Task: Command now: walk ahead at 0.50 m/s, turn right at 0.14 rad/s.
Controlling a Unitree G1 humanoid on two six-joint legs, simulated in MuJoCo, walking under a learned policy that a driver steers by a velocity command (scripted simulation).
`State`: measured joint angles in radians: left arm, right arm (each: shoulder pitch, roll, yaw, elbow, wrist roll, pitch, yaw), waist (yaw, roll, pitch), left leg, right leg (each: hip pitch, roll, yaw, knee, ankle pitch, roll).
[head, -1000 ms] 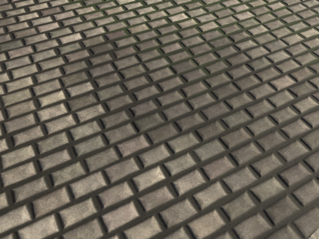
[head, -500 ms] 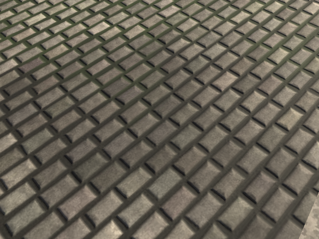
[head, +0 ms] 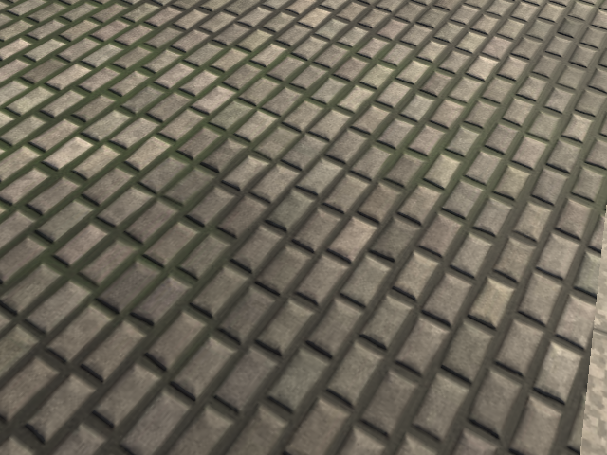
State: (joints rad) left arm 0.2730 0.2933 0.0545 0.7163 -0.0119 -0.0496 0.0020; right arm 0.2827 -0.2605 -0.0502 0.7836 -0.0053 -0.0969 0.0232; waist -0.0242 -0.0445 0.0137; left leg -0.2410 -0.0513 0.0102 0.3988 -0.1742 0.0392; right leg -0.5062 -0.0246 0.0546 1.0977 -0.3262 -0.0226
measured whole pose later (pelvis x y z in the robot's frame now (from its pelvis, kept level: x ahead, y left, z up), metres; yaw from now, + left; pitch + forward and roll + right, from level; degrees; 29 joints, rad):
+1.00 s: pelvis +0.51 +0.07 -0.01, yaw +25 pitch +1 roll +0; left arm 0.17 0.30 0.06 0.77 0.00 -0.11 0.00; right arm 0.26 -0.29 -0.07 0.70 0.01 -0.04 0.03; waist -0.02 -0.02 0.07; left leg -0.31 -0.09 -0.01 0.46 -0.17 0.09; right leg -0.49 -0.08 0.04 1.13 -0.35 0.01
